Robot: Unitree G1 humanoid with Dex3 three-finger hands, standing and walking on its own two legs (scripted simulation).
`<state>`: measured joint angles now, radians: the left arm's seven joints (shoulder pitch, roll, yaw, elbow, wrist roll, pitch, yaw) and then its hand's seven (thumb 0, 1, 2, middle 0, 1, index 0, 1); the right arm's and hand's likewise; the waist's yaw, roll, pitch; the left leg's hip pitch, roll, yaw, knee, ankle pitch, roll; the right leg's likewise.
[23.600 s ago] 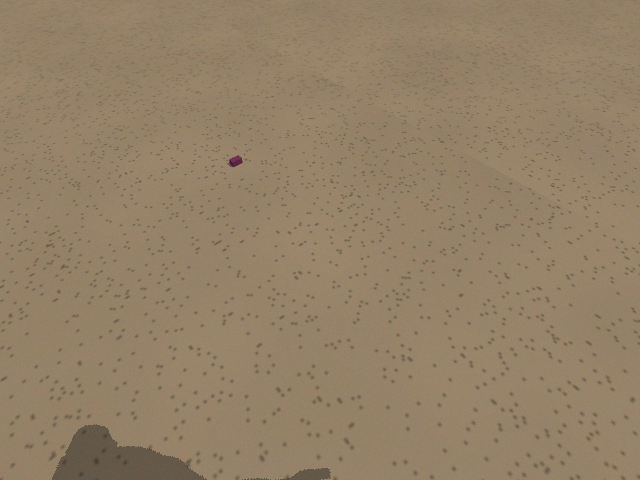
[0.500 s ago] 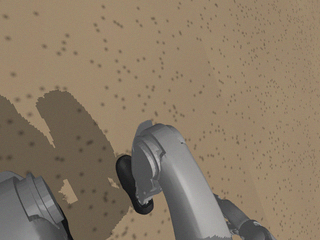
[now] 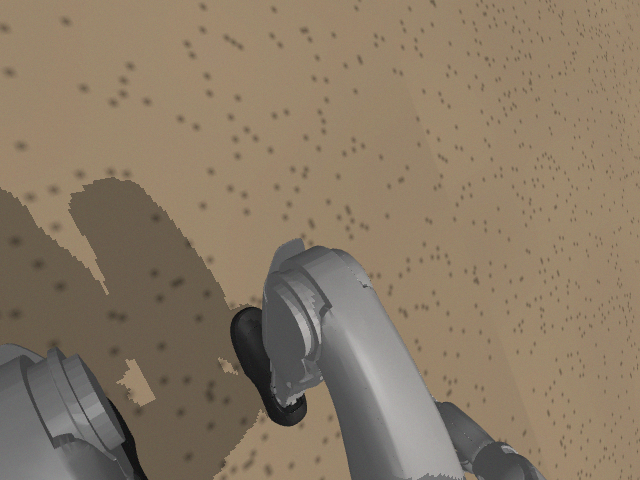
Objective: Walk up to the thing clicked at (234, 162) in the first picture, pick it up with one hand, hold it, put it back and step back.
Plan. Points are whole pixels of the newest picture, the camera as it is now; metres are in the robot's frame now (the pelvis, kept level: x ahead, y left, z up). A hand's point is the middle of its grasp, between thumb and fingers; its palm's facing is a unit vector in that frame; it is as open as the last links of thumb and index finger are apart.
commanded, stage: rest palm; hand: left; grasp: from above
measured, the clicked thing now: out of the picture +0.48 +0.39 -0.29
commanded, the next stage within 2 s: close in 0.36 s
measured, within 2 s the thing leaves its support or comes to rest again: neither
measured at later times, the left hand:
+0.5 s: hand out of the picture +0.45 +0.38 -0.25, palm faces -0.48 -0.14 -0.87, open 10.8 cm
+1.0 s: hand out of the picture +0.46 +0.38 -0.25, palm faces -0.44 -0.13 -0.89, open 9.0 cm
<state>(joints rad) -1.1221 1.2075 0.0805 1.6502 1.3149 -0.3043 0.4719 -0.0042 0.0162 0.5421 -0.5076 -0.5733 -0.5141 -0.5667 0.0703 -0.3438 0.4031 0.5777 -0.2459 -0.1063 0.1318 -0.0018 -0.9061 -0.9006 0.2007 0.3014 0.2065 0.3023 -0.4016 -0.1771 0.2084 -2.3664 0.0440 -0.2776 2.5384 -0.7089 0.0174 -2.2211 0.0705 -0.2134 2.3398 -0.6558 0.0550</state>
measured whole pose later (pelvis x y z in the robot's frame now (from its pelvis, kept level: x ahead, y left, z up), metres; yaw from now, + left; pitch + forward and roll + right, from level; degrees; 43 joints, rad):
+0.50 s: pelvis +0.00 +0.00 +0.00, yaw +0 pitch +28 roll -16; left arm -1.12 1.21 0.09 1.64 1.30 -0.28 0.45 0.00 0.03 0.53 -0.51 -0.57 -0.52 -0.56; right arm 0.07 -0.35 0.40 0.57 -0.24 -0.11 0.13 0.00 -0.90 -0.90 0.20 0.30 0.21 0.30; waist -0.41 -0.17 0.21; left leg -2.37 0.04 -0.27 2.54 -0.71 0.02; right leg -2.22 0.07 -0.21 2.34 -0.66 0.06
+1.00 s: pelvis +0.00 +0.00 +0.00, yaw +0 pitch +28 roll -16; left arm -1.13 1.20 0.08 1.67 1.31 -0.27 0.51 0.00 0.26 0.35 -0.65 -0.48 -0.69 -0.45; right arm 0.07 -0.35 0.40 0.58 -0.24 -0.13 0.14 0.00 -0.89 -0.89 0.20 0.30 0.21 0.30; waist -0.41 -0.18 0.20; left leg -2.37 0.05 -0.28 2.54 -0.71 0.02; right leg -2.23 0.07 -0.21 2.34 -0.65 0.06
